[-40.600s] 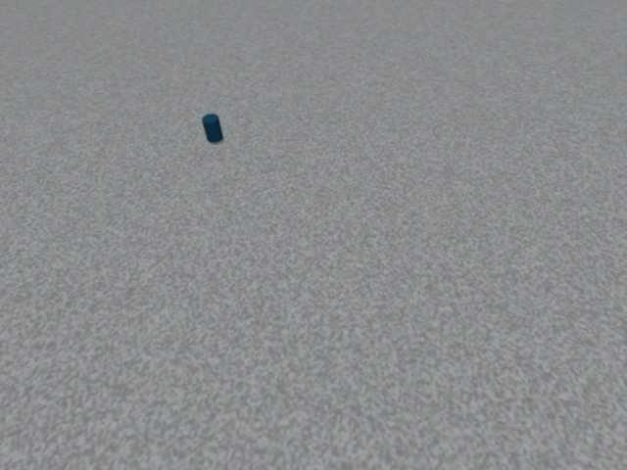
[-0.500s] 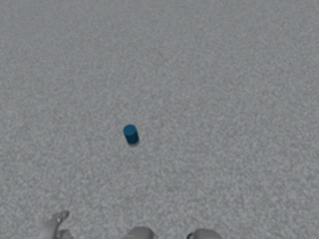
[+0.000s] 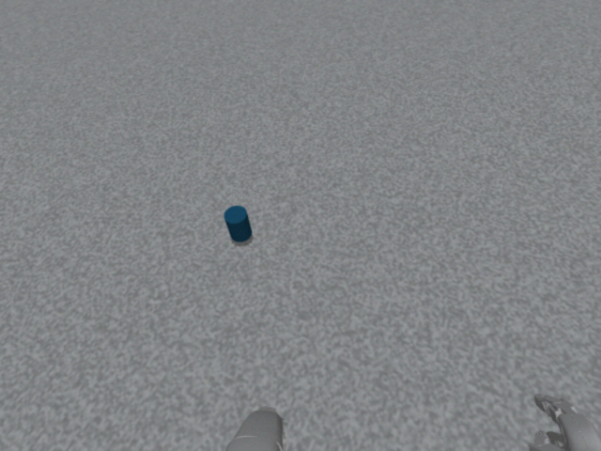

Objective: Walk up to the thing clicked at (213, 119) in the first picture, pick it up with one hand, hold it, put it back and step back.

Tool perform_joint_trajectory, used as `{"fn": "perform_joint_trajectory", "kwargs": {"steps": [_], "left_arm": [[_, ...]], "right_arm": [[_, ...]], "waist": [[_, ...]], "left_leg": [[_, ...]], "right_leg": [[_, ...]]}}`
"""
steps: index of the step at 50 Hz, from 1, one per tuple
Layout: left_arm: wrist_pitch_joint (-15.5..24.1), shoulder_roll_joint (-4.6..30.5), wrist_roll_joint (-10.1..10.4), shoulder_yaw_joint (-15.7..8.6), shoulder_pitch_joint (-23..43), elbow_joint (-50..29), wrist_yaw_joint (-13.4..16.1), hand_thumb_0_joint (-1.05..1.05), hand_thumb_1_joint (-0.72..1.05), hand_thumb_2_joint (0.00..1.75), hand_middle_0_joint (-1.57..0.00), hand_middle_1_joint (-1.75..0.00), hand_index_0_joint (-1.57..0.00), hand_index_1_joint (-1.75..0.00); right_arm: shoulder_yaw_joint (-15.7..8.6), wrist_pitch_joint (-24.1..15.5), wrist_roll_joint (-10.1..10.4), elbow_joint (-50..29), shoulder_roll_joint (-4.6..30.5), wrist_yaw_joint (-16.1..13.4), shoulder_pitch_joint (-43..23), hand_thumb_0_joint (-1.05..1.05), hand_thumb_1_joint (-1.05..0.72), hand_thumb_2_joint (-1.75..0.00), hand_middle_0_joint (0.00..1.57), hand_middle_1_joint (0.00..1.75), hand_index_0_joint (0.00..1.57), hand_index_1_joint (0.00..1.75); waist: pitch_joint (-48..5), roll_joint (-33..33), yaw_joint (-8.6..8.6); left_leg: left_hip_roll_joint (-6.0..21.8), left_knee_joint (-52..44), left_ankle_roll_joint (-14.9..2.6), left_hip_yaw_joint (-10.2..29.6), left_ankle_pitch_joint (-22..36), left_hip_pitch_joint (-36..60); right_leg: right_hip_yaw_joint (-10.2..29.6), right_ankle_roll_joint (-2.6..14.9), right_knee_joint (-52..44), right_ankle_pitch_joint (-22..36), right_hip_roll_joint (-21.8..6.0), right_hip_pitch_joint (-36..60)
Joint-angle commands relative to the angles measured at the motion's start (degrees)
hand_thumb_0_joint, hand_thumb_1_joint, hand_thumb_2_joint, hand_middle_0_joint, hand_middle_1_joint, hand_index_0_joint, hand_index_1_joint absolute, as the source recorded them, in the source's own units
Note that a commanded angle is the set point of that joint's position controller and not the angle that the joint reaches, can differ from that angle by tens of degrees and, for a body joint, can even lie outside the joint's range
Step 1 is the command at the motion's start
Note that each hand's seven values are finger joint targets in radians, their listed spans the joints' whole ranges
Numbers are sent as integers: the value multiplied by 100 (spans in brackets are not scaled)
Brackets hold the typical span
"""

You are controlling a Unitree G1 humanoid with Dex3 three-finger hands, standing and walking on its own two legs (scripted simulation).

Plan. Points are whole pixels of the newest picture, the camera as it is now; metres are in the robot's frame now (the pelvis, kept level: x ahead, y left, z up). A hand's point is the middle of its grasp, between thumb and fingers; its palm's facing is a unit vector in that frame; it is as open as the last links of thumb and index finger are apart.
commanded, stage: step back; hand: left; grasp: from the side
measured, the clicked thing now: (238, 224) +0.96 +0.35 -0.68
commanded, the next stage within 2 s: stand in 1.10 s
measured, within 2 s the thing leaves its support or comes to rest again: neither
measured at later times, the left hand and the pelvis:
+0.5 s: hand out of the picture +0.02 +0.29 -0.12, palm faces +0.06 -0.91 -0.42, open 7.4 cm; pelvis -0.03 +0.00 +0.02, yaw +4 degrees
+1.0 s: hand out of the picture +0.08 +0.30 -0.14, palm faces +0.12 -0.92 -0.37, open 7.4 cm; pelvis +0.02 +0.03 +0.01, yaw +5 degrees
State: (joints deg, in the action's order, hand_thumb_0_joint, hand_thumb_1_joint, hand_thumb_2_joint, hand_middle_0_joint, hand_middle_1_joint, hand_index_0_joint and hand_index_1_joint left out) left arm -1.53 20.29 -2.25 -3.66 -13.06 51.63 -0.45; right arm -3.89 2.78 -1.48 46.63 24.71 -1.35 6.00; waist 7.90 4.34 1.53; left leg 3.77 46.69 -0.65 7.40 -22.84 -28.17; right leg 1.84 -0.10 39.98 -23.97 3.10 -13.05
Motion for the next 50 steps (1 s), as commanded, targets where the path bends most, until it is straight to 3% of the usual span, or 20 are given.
{"fn": "perform_joint_trajectory", "kwargs": {"steps": [1,3,8,11,13,14,15,16,17,20,23,26,27,28,30,33,41,44,47,50], "left_arm": [[269,2005,-61,-504,680,-666,183,0,90,90,-20,-30,-20,-30],[342,1637,-11,-434,696,-524,215,0,90,90,-20,-30,-20,-30],[422,1751,-57,-520,-118,-310,177,0,90,90,-20,-30,-20,-30],[361,1848,-20,-510,182,-382,137,0,90,90,-20,-30,-20,-30],[304,1561,18,-329,149,-351,106,0,90,90,-20,-30,-20,-30],[303,1276,44,-241,34,-350,114,0,90,90,-20,-30,-20,-30],[310,918,123,-117,-32,-407,101,0,90,90,-20,-30,-20,-30],[320,1381,129,-258,402,-359,148,0,90,90,-20,-30,-20,-30],[352,1663,80,-319,563,-319,136,0,90,90,-20,-30,-20,-30],[429,1411,129,-263,227,-161,37,0,90,90,-20,-30,-20,-30],[449,1248,134,-265,109,-11,12,0,90,90,-20,-30,-20,-30],[520,1243,87,-301,-425,293,111,0,90,90,-20,-30,-20,-30],[542,1449,24,-376,-535,333,158,0,90,90,-20,-30,-20,-30],[580,1915,-48,-464,-525,245,192,0,90,90,-20,-30,-20,-30],[549,2101,-30,-498,361,-8,166,0,90,90,-20,-30,-20,-30],[633,1561,43,-364,421,-3,171,0,90,90,-20,-30,-20,-30],[505,1470,151,-239,577,53,162,0,90,90,-20,-30,-20,-30],[399,1272,200,-144,541,-19,178,0,90,90,-20,-30,-20,-30],[254,1150,281,-86,491,164,190,0,90,90,-20,-30,-20,-30],[324,1267,209,-87,327,351,179,0,90,90,-20,-30,-20,-30]], "right_arm": [[-325,-64,56,-243,1169,1,-42,0,-90,-90,20,30,20,30],[-194,-108,98,9,855,30,333,0,-90,-90,20,30,20,30],[-168,-248,-41,44,821,136,141,0,-90,-90,20,30,20,30],[-245,-348,-78,188,877,232,373,0,-90,-90,20,30,20,30],[-330,-421,-91,482,852,227,826,0,-90,-90,20,30,20,30],[-388,-451,-134,536,932,205,998,0,-90,-90,20,30,20,30],[-462,-474,-186,475,1304,178,1052,0,-90,-90,20,30,20,30],[-503,-467,-140,403,1738,191,1006,0,-90,-90,20,30,20,30],[-515,-454,-83,409,1714,207,882,0,-90,-90,20,30,20,30],[-335,-478,-118,343,1105,201,523,0,-90,-90,20,30,20,30],[-320,-469,-78,372,1108,216,498,0,-90,-90,20,30,20,30],[-173,-335,25,297,733,215,262,0,-90,-90,20,30,20,30],[-67,-317,55,277,419,187,434,0,-90,-90,20,30,20,30],[-7,-319,59,201,234,158,425,0,-90,-90,20,30,20,30],[-244,-274,-14,516,921,82,805,0,-90,-90,20,30,20,30],[-180,-327,28,738,741,123,906,0,-90,-90,20,30,20,30],[-97,-405,-2,839,513,96,758,0,-90,-90,20,30,20,30],[-199,-449,-38,928,806,18,785,0,-90,-90,20,30,20,30],[-205,-433,23,785,1246,23,19,0,-90,-90,20,30,20,30],[-83,-391,25,818,954,28,-290,0,-90,-90,20,30,20,30]], "waist": [[90,-1165,-35],[-81,-1002,-220],[-360,-1558,287],[-425,-1625,85],[-739,-1063,-111],[-962,-543,-162],[-968,601,-219],[-627,339,-377],[-191,177,-363],[-60,202,-153],[-320,567,-165],[-685,205,232],[-784,-521,279],[-748,-1324,335],[-101,-921,34],[-203,-774,-38],[-825,-1383,-110],[-1227,-707,-150],[-1157,327,23],[-1180,282,125]], "left_leg": [[-487,1647,7,503,-556,238],[-773,1595,81,309,-18,-133],[-495,111,217,-63,-436,-459],[-296,-1321,84,-450,-721,728],[-678,-2438,-69,-672,259,2069],[-282,-2547,-215,103,206,2756],[918,-3176,-677,2100,-791,3132],[1493,-3397,-1322,2929,-2145,2220],[1581,-3512,-1509,2857,-2428,1405],[799,-3111,-1024,1345,-859,1528],[646,-2896,-904,935,-430,1090],[242,-1729,-512,217,-366,366],[-151,-870,-305,7,-591,-147],[-856,125,-77,-116,-856,-750],[-335,758,-50,112,-970,-104],[-298,478,-61,284,-302,8],[-383,-1419,16,-870,737,1310],[85,-1849,-247,-300,2948,2032],[1216,-2247,-1105,887,2347,1155],[671,-1902,-532,187,2456,1229]], "right_leg": [[2705,1294,-2401,-678,-2233,-1830],[1369,852,-1750,521,-1461,-807],[1692,1024,-1954,-822,-1623,498],[1643,1112,-1927,-1222,-1895,-223],[817,709,-1049,-390,-1348,-580],[463,504,-241,9,-1079,-1136],[-133,149,854,-502,-380,-2271],[-135,134,1254,-975,-422,-2292],[97,170,1461,-1009,-569,-1893],[-57,178,712,-354,-607,-1660],[-354,109,-89,51,-411,-645],[-420,147,-1439,888,-198,938],[613,225,-1817,419,-732,1371],[2720,678,-2679,-907,-2009,1188],[3221,1340,-2953,-2477,-2676,-367],[1683,897,-2524,-212,-1899,36],[220,709,-1126,3596,-1534,110],[-66,300,-269,3357,-1106,-73],[-277,132,-44,161,-444,216],[-54,194,-875,1417,-694,436]]}}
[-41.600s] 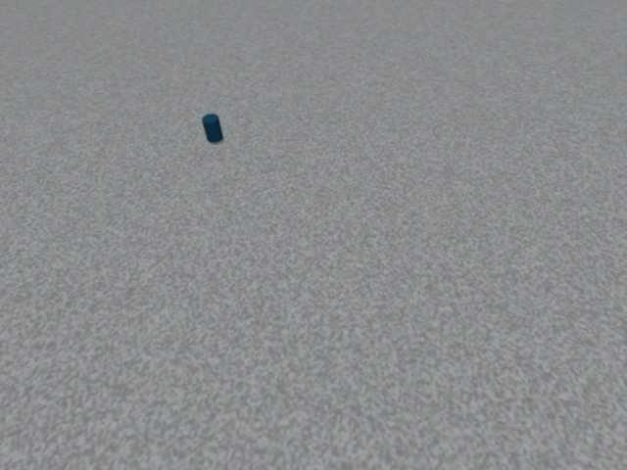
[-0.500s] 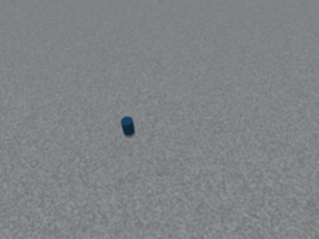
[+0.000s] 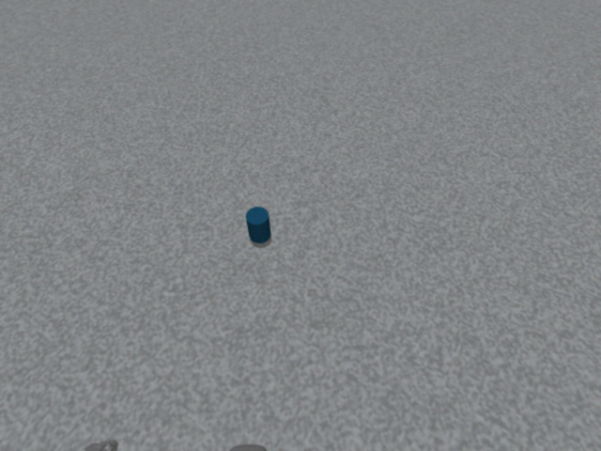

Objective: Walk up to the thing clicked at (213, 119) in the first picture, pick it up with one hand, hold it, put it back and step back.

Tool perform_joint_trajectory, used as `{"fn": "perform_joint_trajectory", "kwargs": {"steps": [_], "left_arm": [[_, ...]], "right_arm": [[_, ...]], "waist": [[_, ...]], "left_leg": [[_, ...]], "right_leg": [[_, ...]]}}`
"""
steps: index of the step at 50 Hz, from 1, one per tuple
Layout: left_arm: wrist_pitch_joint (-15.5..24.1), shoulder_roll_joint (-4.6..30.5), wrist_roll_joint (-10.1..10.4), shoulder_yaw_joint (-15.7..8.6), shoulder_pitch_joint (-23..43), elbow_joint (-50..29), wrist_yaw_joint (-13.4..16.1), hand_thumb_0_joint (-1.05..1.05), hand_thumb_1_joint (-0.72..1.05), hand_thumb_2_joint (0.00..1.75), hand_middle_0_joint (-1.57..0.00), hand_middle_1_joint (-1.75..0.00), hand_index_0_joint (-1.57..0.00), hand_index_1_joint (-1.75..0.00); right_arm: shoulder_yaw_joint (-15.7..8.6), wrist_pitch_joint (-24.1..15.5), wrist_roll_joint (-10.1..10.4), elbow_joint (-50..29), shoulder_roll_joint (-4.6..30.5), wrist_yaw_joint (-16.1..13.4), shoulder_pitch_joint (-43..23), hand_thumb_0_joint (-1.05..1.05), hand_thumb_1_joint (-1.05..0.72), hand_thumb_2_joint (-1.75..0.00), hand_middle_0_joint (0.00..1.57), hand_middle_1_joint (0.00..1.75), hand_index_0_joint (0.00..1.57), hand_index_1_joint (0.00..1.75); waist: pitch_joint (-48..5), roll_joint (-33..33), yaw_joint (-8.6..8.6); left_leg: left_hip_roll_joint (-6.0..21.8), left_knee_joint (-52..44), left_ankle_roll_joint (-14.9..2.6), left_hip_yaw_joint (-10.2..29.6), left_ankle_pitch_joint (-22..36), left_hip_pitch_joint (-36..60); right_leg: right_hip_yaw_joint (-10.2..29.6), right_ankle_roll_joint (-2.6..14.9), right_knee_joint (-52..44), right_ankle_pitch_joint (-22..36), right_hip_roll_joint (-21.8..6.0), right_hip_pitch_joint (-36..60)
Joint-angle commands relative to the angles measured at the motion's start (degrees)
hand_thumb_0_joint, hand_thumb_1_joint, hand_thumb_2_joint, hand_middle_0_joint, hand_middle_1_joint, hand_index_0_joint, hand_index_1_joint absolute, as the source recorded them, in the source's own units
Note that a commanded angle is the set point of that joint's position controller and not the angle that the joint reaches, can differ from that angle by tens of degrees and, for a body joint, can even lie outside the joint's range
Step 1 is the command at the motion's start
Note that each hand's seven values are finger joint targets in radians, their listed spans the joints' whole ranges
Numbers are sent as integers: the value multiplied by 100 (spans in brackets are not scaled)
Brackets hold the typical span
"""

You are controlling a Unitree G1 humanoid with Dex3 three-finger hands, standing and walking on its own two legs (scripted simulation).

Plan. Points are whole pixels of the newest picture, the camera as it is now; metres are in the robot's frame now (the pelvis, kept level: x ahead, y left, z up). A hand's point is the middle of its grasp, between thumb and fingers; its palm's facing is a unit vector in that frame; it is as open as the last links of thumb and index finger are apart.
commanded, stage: step back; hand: left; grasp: from the side
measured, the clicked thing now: (258, 225) +0.96 +0.23 -0.70
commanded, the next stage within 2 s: stand in 0.10 s
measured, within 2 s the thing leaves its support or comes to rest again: neither
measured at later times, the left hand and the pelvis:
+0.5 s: hand out of the picture +0.08 +0.26 -0.13, palm faces +0.00 -0.94 -0.34, open 7.4 cm; pelvis +0.00 +0.00 +0.02, yaw +0 degrees
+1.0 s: hand out of the picture +0.06 +0.25 -0.13, palm faces -0.03 -0.94 -0.34, open 7.4 cm; pelvis -0.01 -0.01 +0.02, yaw +0 degrees
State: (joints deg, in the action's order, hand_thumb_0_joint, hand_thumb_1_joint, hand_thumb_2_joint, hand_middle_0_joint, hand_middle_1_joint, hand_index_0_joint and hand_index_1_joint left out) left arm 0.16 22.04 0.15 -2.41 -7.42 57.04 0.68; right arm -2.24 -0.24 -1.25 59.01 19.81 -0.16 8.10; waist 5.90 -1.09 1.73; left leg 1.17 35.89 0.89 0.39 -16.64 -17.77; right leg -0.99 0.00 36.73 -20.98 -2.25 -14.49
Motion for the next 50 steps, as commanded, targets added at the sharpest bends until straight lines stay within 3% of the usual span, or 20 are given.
{"fn": "perform_joint_trajectory", "kwargs": {"steps": [1,2,4,5,10,13,18,19,21,28,31,32,36,41,45,47,50], "left_arm": [[182,1157,-35,-222,-285,-134,71,0,90,90,-20,-30,-20,-30],[196,1238,-36,-247,-123,-143,66,0,90,90,-20,-30,-20,-30],[192,1232,-30,-229,119,-132,67,0,90,90,-20,-30,-20,-30],[191,920,-2,-52,58,46,27,0,90,90,-20,-30,-20,-30],[201,1018,-25,-8,320,220,15,0,90,90,-20,-30,-20,-30],[182,1000,-32,10,347,327,-12,0,90,90,-20,-30,-20,-30],[226,1002,-58,11,467,428,-29,0,90,90,-20,-30,-20,-30],[218,999,-51,13,414,465,-34,0,90,90,-20,-30,-20,-30],[216,1014,-63,2,470,486,-40,0,90,90,-20,-30,-20,-30],[210,1024,-74,8,460,567,-62,0,90,90,-20,-30,-20,-30],[234,1016,-84,16,385,558,-62,0,90,90,-20,-30,-20,-30],[228,1027,-89,13,400,576,-62,0,90,90,-20,-30,-20,-30],[221,1066,-78,11,391,558,-65,0,90,90,-20,-30,-20,-30],[196,1040,-79,26,274,559,-63,0,90,90,-20,-30,-20,-30],[210,1109,-84,6,287,512,-54,0,90,90,-20,-30,-20,-30],[202,1065,-70,19,283,512,-58,0,90,90,-20,-30,-20,-30],[220,1097,-68,11,316,469,-47,0,90,90,-20,-30,-20,-30]], "right_arm": [[-229,-92,29,-416,1353,-99,-550,0,-90,-90,20,30,20,30],[-210,-95,51,-334,1259,-102,-413,0,-90,-90,20,30,20,30],[-201,-94,48,-201,1263,-95,-395,0,-90,-90,20,30,20,30],[-133,-148,85,-158,1318,-55,-351,0,-90,-90,20,30,20,30],[-85,-188,90,-62,1245,-21,-566,0,-90,-90,20,30,20,30],[-61,-191,84,3,1236,-8,-652,0,-90,-90,20,30,20,30],[-67,-200,92,30,1214,6,-785,0,-90,-90,20,30,20,30],[-60,-197,89,56,1195,6,-790,0,-90,-90,20,30,20,30],[-60,-203,91,90,1194,10,-778,0,-90,-90,20,30,20,30],[-47,-175,73,203,1189,39,-735,0,-90,-90,20,30,20,30],[-57,-184,68,210,1218,47,-762,0,-90,-90,20,30,20,30],[-45,-174,74,240,1193,42,-693,0,-90,-90,20,30,20,30],[-27,-168,55,294,1184,42,-607,0,-90,-90,20,30,20,30],[-31,-135,59,333,1233,49,-541,0,-90,-90,20,30,20,30],[-34,-142,51,339,1229,43,-424,0,-90,-90,20,30,20,30],[-14,-136,51,351,1220,37,-413,0,-90,-90,20,30,20,30],[-5,-154,50,343,1198,35,-393,0,-90,-90,20,30,20,30]], "waist": [[-1083,735,75],[-1188,560,-34],[-1269,452,-128],[-1245,482,-119],[-931,274,-160],[-730,303,-143],[-851,167,-155],[-768,193,-133],[-782,215,-148],[-521,190,-163],[-733,146,-134],[-604,111,-169],[-649,83,-177],[-471,139,-165],[-625,61,-192],[-533,98,-203],[-706,38,-208]], "left_leg": [[755,-613,-542,706,1931,230],[605,-581,-414,583,1966,282],[621,-681,-394,569,2127,582],[663,-893,-371,699,2101,762],[707,-1210,-329,659,2354,947],[702,-1534,-286,666,1926,996],[650,-1649,-224,552,1874,1149],[639,-1735,-211,544,1592,1121],[649,-1820,-187,552,1588,1100],[596,-2118,-142,601,431,846],[606,-1989,-148,543,851,1116],[598,-2043,-141,573,629,987],[610,-2020,-139,548,736,1000],[584,-2061,-129,581,238,793],[590,-1975,-139,543,633,946],[597,-2003,-137,543,532,850],[628,-1886,-146,500,1073,978]], "right_leg": [[362,209,-655,1736,-281,684],[549,269,-684,2068,-404,767],[524,263,-685,2297,-462,732],[470,185,-897,2175,-395,763],[392,91,-1313,2178,-404,836],[375,50,-1549,1733,-377,739],[408,44,-1817,1858,-482,935],[424,34,-1897,1642,-486,856],[421,39,-1921,1610,-495,956],[463,51,-2154,886,-495,738],[492,57,-2179,1120,-542,744],[470,37,-2199,963,-503,650],[521,66,-2192,1015,-536,676],[521,65,-2245,591,-493,524],[564,90,-2213,858,-525,575],[555,81,-2216,825,-502,527],[570,86,-2149,1275,-545,696]]}}
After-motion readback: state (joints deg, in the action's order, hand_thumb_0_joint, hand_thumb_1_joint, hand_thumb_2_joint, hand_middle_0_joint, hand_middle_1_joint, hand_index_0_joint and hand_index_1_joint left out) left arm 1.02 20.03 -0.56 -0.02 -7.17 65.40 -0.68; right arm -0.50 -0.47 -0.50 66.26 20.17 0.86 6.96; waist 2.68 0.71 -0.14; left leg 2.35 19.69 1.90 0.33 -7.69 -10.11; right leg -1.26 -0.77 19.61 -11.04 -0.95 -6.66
